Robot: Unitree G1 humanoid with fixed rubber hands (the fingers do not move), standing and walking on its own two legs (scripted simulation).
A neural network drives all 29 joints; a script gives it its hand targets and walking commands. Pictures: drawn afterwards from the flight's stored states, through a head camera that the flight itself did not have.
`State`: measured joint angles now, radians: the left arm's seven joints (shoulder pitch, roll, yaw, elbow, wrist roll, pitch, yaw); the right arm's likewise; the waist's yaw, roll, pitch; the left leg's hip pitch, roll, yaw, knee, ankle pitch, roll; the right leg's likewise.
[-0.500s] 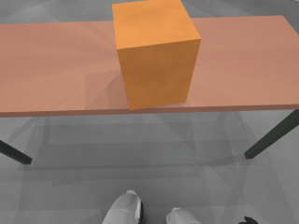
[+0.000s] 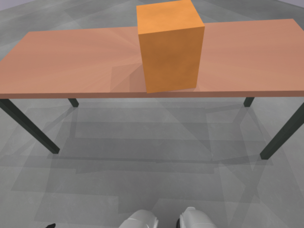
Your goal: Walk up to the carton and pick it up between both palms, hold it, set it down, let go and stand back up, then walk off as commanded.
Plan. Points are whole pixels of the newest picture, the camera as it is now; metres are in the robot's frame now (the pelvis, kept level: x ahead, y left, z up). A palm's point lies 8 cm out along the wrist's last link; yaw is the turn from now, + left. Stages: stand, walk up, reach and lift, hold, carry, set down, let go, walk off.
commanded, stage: walk off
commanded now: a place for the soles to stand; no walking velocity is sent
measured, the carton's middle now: (167, 48) +0.72 +0.02 +0.07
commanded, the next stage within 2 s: stand in 1.86 s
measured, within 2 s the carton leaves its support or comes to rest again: neither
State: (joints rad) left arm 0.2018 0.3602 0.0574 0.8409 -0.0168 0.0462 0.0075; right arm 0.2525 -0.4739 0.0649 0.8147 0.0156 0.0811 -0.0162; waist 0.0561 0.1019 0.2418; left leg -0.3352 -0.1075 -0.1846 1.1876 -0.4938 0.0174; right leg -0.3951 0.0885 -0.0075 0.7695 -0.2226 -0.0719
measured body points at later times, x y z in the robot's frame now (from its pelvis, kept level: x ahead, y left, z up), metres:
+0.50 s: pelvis -0.12 +0.01 -0.01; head -0.03 +0.01 +0.43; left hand -0.06 +0.34 -0.13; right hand -0.01 -0.29 -0.13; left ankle -0.03 +0.13 -0.70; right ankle -0.12 -0.11 -0.70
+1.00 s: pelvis -0.23 +0.03 -0.01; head -0.20 +0.03 +0.43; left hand -0.18 +0.36 -0.12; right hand -0.10 -0.26 -0.13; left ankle -0.23 +0.15 -0.70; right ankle -0.12 -0.11 -0.70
